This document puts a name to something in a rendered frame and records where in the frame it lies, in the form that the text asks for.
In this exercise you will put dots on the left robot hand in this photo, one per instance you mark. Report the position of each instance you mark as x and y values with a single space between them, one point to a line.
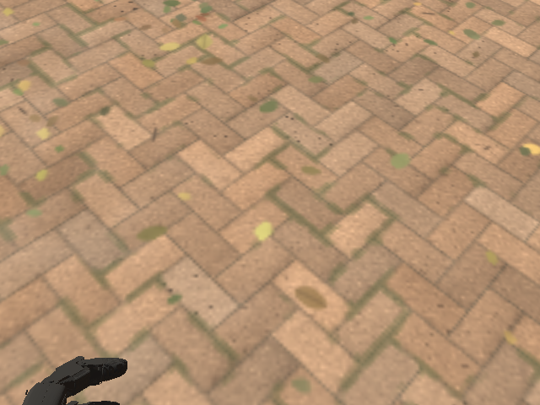
72 377

